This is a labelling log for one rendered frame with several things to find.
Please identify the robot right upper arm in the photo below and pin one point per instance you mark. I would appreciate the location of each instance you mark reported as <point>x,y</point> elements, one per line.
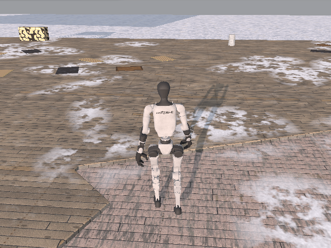
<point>183,117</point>

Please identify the robot shin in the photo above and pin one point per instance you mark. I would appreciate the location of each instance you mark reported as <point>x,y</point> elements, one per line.
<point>156,185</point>
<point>177,190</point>

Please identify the left robot hand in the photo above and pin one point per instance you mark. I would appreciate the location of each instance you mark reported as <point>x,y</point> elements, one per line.
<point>138,158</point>

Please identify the robot left shin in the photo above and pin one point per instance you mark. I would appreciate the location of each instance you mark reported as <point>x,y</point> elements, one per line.
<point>156,185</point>

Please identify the robot right forearm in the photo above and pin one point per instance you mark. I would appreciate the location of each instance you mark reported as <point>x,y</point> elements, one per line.
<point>187,134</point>

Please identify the right robot hand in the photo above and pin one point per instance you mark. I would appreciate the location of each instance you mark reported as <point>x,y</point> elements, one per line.
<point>184,141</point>

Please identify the robot left upper arm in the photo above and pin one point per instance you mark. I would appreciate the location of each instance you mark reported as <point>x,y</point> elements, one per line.
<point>146,118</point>

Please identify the robot left forearm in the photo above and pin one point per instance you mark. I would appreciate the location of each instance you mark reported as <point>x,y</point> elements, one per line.
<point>142,141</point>

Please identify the robot right shin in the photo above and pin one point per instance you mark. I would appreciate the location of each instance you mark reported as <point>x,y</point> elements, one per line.
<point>177,190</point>

